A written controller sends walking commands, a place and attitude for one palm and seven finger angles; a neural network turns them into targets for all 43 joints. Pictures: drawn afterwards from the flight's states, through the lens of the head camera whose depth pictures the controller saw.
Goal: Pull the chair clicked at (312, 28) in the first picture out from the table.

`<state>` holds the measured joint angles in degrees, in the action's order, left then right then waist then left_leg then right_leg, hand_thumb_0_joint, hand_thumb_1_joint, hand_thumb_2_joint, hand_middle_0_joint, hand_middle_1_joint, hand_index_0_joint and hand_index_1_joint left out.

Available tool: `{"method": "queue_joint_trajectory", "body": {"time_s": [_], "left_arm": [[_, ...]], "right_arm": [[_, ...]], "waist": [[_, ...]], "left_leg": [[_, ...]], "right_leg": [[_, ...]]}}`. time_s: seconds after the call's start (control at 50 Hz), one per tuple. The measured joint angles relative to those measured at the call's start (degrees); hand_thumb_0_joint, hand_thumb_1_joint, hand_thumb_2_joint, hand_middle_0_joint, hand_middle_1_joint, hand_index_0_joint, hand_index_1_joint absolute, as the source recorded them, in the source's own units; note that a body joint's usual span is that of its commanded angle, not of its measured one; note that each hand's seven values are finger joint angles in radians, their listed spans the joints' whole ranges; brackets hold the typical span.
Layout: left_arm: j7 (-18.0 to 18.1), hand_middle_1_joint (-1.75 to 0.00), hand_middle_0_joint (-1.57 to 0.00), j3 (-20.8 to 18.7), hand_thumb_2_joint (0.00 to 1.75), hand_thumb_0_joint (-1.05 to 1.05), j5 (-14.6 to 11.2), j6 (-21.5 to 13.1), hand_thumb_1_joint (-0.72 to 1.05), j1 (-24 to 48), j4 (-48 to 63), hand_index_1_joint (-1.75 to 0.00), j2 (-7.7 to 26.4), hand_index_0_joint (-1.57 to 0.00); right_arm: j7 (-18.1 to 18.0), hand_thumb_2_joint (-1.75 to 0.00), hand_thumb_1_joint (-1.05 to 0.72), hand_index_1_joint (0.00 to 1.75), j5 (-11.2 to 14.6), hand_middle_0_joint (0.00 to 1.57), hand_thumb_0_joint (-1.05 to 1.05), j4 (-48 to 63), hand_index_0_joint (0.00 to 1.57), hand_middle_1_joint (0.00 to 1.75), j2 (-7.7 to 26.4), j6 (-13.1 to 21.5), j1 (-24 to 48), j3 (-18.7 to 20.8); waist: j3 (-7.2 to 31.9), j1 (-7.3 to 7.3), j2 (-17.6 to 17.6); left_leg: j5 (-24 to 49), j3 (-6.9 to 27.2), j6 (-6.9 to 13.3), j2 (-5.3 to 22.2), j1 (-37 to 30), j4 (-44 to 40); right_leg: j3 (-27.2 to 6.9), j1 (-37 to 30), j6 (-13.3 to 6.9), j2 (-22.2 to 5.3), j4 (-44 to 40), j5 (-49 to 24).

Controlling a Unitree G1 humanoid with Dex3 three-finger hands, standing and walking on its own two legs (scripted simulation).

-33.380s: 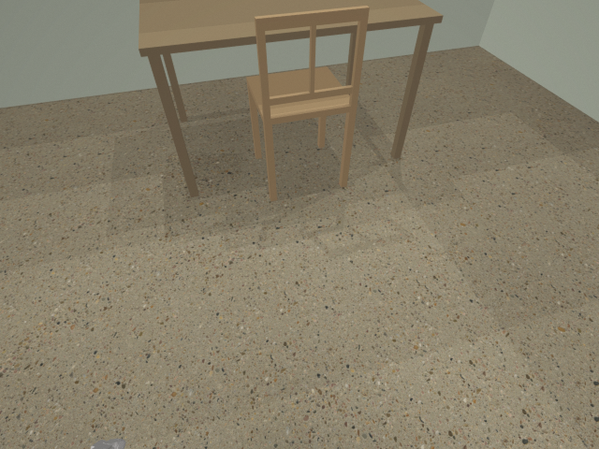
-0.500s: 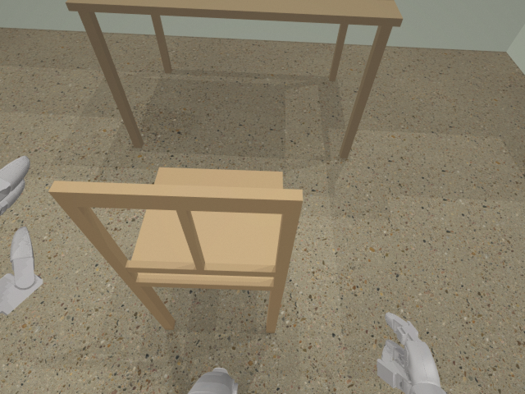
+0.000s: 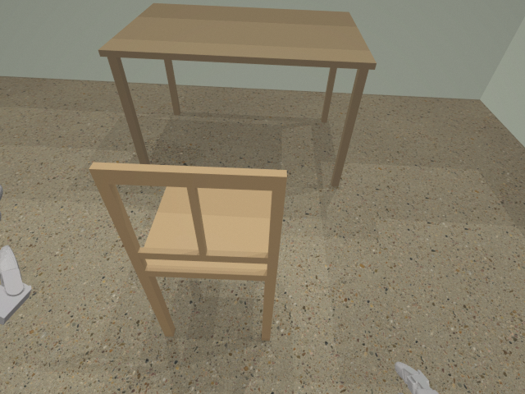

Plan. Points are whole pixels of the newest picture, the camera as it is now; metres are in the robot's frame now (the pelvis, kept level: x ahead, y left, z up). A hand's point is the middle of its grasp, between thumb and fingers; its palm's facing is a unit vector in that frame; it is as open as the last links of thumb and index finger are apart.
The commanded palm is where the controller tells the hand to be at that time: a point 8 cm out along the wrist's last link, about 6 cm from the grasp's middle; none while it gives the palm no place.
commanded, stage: stop stepping back and stand still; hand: left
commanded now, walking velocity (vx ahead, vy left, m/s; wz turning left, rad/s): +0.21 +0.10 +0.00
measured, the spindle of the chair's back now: (198, 222) +0.52 +0.19 -0.10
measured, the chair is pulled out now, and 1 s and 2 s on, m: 0.77 0.77 0.77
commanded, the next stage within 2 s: let the arm hang, fingers relaxed in 0.40 s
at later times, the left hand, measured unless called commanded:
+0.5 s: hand (7, 322) +0.15 +0.28 +0.16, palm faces +0.47 -0.77 -0.43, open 7.4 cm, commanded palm none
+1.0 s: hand out of the picture -0.03 +0.19 -0.17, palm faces +0.05 -0.97 -0.22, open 7.1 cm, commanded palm none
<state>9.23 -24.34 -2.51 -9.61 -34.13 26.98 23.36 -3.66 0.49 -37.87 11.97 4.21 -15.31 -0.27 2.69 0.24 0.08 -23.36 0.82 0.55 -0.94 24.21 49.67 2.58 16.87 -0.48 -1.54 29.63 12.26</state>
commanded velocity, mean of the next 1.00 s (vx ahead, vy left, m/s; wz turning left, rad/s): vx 0.05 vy -0.01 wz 0.00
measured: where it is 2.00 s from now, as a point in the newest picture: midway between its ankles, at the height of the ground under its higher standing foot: outside the picture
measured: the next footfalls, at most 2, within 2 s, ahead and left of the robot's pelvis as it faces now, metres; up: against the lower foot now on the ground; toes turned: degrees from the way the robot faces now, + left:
left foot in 0.08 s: +0.02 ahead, +0.10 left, +0.00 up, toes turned +3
right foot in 0.28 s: +0.01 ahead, -0.11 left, +0.00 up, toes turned -1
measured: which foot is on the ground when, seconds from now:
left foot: up 0.00-0.06, down 0.08-1.00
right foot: down 0.00-0.10, up 0.12-0.26, down 0.28-1.00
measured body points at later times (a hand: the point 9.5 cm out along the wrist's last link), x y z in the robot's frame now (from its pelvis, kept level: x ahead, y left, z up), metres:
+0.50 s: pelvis -0.03 +0.01 +0.00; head -0.05 +0.01 +0.45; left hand +0.12 +0.32 +0.18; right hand +0.11 -0.23 -0.09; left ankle -0.02 +0.10 -0.73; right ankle -0.03 -0.11 -0.73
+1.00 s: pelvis -0.04 +0.00 +0.01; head -0.02 +0.01 +0.46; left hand -0.03 +0.24 -0.15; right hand -0.05 -0.23 -0.14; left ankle -0.02 +0.10 -0.73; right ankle -0.03 -0.11 -0.73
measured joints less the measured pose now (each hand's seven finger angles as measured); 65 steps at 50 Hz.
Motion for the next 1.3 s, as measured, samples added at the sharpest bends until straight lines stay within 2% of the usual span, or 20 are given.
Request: {"method": "queue_joint_trajectory", "body": {"time_s": [0.04,0.08,0.1,0.16,0.2,0.22,0.28,0.3,0.34,0.38,0.5,0.54,0.58,0.66,0.74,0.78,0.84,0.94,1.04,1.3], "left_arm": [[0.2,-0.30,-0.21,1.2,0.90,0.01,0.4,0.5,0.89,2.3,-2.6,-0.30,-1.8,-0.21],[0.5,-0.30,-0.21,2.4,0.90,0.01,0.8,0.7,0.89,4.5,-3.3,-0.30,-3.0,-0.21],[0.6,-0.30,-0.21,2.7,0.90,0.01,1.0,0.7,0.89,5.4,-3.3,-0.30,-3.2,-0.21],[0.2,-0.30,-0.21,2.4,0.90,0.01,1.8,0.3,0.89,4.2,-2.5,-0.30,-2.8,-0.21],[-0.3,-0.30,-0.21,2.1,0.90,0.02,2.2,-0.1,0.89,2.8,-1.9,-0.30,-1.8,-0.21],[-0.5,-0.30,-0.21,1.9,0.90,0.02,2.2,-0.5,0.89,2.3,-1.5,-0.30,-1.0,-0.21],[-0.8,-0.30,-0.21,-0.2,0.90,0.01,1.6,-2.4,0.89,0.6,-0.1,-0.30,1.5,-0.21],[-0.9,-0.30,-0.21,-0.7,0.90,0.01,1.4,-3.0,0.89,0.7,-0.4,-0.30,1.6,-0.21],[-0.9,-0.30,-0.21,-0.8,0.90,0.01,1.2,-3.1,0.89,1.5,-1.4,-0.30,1.1,-0.21],[-0.8,-0.30,-0.21,-0.4,0.90,0.01,0.9,-2.7,0.89,1.7,-2.1,-0.30,0.3,-0.21],[-0.3,-0.30,-0.21,2.1,0.90,0.01,0.5,-0.7,0.89,2.2,-3.1,-0.30,-2.6,-0.21],[-2.4,-0.30,-0.20,5.2,0.90,0.01,2.9,-0.2,0.89,6.1,-10.1,-0.30,-3.3,-0.20],[-4.5,-0.30,-0.20,10.0,0.90,0.00,3.8,4.1,0.90,11.6,-22.9,-0.30,-5.9,-0.20],[-6.8,-0.30,-0.19,18.5,0.90,0.00,4.3,11.7,0.91,18.6,-50.3,-0.29,-11.4,-0.19],[-8.3,-0.30,-0.19,25.1,0.90,0.01,4.0,13.9,0.91,18.7,-68.2,-0.29,-15.9,-0.19],[-7.3,-0.30,-0.20,23.1,0.90,-0.05,2.0,11.9,0.98,19.2,-70.7,-0.30,-16.7,-0.20],[-7.2,-0.30,-0.21,23.3,0.90,-0.09,2.9,10.8,1.02,20.0,-73.6,-0.30,-14.8,-0.20],[-7.6,-0.30,-0.21,24.1,0.90,-0.06,3.3,11.2,0.98,18.3,-79.8,-0.30,-12.4,-0.20],[-7.6,-0.30,-0.20,24.5,0.90,-0.02,3.2,11.4,0.94,15.9,-84.5,-0.30,-11.6,-0.20],[-7.2,-0.30,-0.20,25.9,0.90,0.00,3.0,10.7,0.91,13.3,-88.8,-0.29,-15.7,-0.19]], "right_arm": [[-0.4,-0.90,-0.90,0.30,0.0,0.21,0.02,-1.1,0.21,0.30,1.0,-0.1,-1.5,0.3],[-1.1,-0.90,-0.90,0.30,-0.1,0.21,0.02,-1.4,0.21,0.30,2.1,0.7,-2.6,0.9],[-1.3,-0.90,-0.90,0.30,-0.1,0.21,0.02,-1.8,0.21,0.30,1.9,1.1,-2.3,1.3],[-1.2,-0.90,-0.91,0.30,0.0,0.20,0.02,-1.0,0.20,0.30,1.1,2.2,-2.4,1.8],[-0.9,-0.90,-0.91,0.30,0.1,0.20,0.02,0.2,0.20,0.30,0.4,3.2,-3.4,2.4],[-0.7,-0.90,-0.91,0.30,0.2,0.20,0.02,0.5,0.20,0.30,0.2,3.6,-3.8,2.4],[-0.2,-0.90,-0.91,0.30,0.2,0.20,0.02,0.6,0.20,0.30,-0.6,4.0,-3.6,1.4],[-0.2,-0.90,-0.91,0.30,0.1,0.20,0.02,0.2,0.20,0.30,-0.7,4.0,-2.8,1.1],[-0.1,-0.90,-0.91,0.30,0.1,0.20,0.02,-0.8,0.20,0.30,-0.7,3.7,-1.5,1.0],[0.0,-0.90,-0.90,0.30,0.2,0.20,0.02,-1.3,0.20,0.30,-0.9,3.1,-0.9,0.8],[-0.1,-0.90,-0.90,0.30,0.0,0.21,0.02,-1.7,0.21,0.30,-1.1,2.5,0.6,0.4],[1.8,-0.90,-0.90,0.30,-0.6,0.20,0.02,-3.4,0.21,0.30,-0.3,3.1,1.6,1.4],[2.8,-0.90,-0.90,0.30,-1.3,0.20,0.02,-5.7,0.20,0.30,0.6,1.2,3.1,1.9],[3.5,-0.90,-0.91,0.30,-2.1,0.20,0.01,-8.6,0.20,0.30,0.4,-2.7,4.9,1.0],[3.4,-0.90,-0.91,0.30,-2.1,0.20,0.01,-11.4,0.20,0.30,-1.7,-3.9,3.8,-0.6],[3.1,-0.90,-0.91,0.30,-1.9,0.20,0.01,-13.5,0.20,0.30,-2.8,-4.0,2.0,-1.1],[2.3,-0.90,-0.93,0.30,-2.0,0.20,0.01,-16.6,0.20,0.30,-3.0,-4.8,-0.2,-0.5],[2.2,-0.90,-0.93,0.30,-1.8,0.20,0.01,-19.6,0.20,0.30,-2.1,-5.2,-3.0,0.1],[2.2,-0.90,-0.92,0.30,-1.6,0.20,0.01,-21.6,0.20,0.30,-2.3,-5.2,-5.1,-0.1],[2.0,-0.90,-0.91,0.30,-1.3,0.20,0.01,-24.4,0.20,0.30,-5.4,-4.6,-4.9,-0.9]], "waist": [[1.7,-0.42,0.1],[2.2,-1.26,-0.6],[1.4,-1.56,0.2],[0.2,-2.15,1.6],[0.5,-3.23,0.4],[0.7,-3.43,0.0],[0.8,-2.67,0.2],[0.2,-2.23,-0.3],[-0.9,-1.85,-1.7],[-0.7,-1.29,-2.2],[-0.9,-0.45,-1.6],[-0.2,-0.29,-1.6],[0.3,-0.11,-2.2],[-1.3,-1.17,-1.8],[-4.2,-2.26,1.5],[-5.4,-1.66,2.6],[-6.3,-0.48,2.7],[-6.6,-0.83,1.1],[-6.7,-1.04,-0.3],[-5.9,-0.39,-1.0]], "left_leg": [[-1.3,-1.5,0.8,0.0,-4.4,-4.8],[-1.7,-1.7,1.8,0.7,-9.7,-15.0],[3.6,-1.9,2.1,0.3,-10.5,-17.8],[8.3,-2.8,2.6,-0.2,-11.4,-19.4],[8.7,-1.8,2.8,0.2,-11.1,-20.3],[9.1,-1.2,2.6,0.4,-10.7,-20.7],[9.4,-1.3,1.9,0.0,-8.7,-19.8],[9.2,-1.5,1.7,0.3,-8.1,-19.1],[9.1,-1.1,1.6,0.9,-8.0,-18.7],[8.4,-1.2,1.7,1.0,-7.9,-18.7],[9.7,-1.9,1.5,1.1,-9.4,-20.3],[9.2,-1.9,1.5,0.4,-8.0,-19.4],[8.8,-1.8,1.8,-0.4,-6.9,-18.3],[8.4,-1.9,2.0,-1.1,-6.9,-17.3],[8.7,-1.9,1.7,-0.8,-8.8,-18.3],[9.3,-1.0,1.5,-0.5,-8.9,-19.1],[10.3,-0.3,1.2,-0.2,-9.3,-20.6],[11.2,-0.7,1.3,-0.1,-10.4,-22.5],[11.7,-1.1,1.4,-0.3,-11.1,-23.6],[11.4,-1.6,1.2,-0.3,-11.3,-23.5]], "right_leg": [[0.8,0.4,0.4,-0.7,-0.2,-0.2],[2.3,1.1,0.8,-0.6,0.4,0.1],[2.2,1.4,0.8,-0.9,1.2,0.5],[0.1,2.7,1.0,-0.2,8.2,8.5],[0.6,2.5,1.1,0.9,12.7,10.4],[1.2,1.1,1.1,1.2,11.0,10.6],[2.0,-4.9,0.6,1.3,-1.5,7.5],[2.0,-5.4,0.2,1.6,-3.8,3.4],[2.3,-5.6,-0.2,2.2,-4.5,0.3],[2.1,-5.4,-0.3,2.3,-4.3,0.8],[1.2,-6.0,-0.3,2.5,-4.5,1.5],[1.4,-3.9,-0.1,1.7,-1.9,2.5],[1.4,-2.3,0.2,0.8,0.5,3.9],[1.4,-1.9,0.1,0.1,2.7,5.0],[1.3,-3.6,0.0,0.3,1.9,4.8],[2.3,-4.5,-0.2,0.8,0.0,3.9],[2.9,-5.6,-0.6,1.3,-2.6,2.3],[2.5,-6.6,-0.5,1.3,-4.6,1.2],[2.1,-6.7,-0.5,1.2,-4.9,1.1],[1.6,-6.4,-0.7,1.2,-3.8,1.8]]}}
